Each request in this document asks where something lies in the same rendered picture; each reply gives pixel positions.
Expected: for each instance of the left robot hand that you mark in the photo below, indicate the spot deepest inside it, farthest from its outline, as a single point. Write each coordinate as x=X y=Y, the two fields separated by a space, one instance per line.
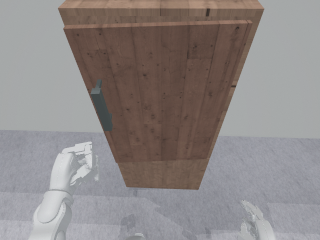
x=63 y=174

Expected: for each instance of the cupboard door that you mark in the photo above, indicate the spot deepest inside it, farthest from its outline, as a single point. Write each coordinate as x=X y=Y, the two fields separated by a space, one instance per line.
x=165 y=83

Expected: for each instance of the right robot hand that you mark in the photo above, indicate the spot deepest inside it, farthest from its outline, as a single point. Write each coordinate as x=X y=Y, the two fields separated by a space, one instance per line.
x=259 y=230

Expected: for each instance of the handle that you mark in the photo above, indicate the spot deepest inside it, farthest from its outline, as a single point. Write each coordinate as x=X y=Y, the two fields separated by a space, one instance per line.
x=101 y=107

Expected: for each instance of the left robot forearm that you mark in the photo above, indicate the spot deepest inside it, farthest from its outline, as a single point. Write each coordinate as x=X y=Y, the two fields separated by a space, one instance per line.
x=53 y=216

